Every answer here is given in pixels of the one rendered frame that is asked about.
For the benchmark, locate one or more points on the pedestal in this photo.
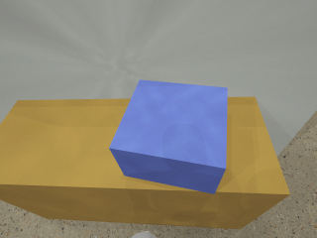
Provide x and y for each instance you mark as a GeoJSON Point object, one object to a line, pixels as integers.
{"type": "Point", "coordinates": [55, 162]}

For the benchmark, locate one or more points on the carton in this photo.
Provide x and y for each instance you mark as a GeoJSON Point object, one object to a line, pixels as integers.
{"type": "Point", "coordinates": [175, 134]}

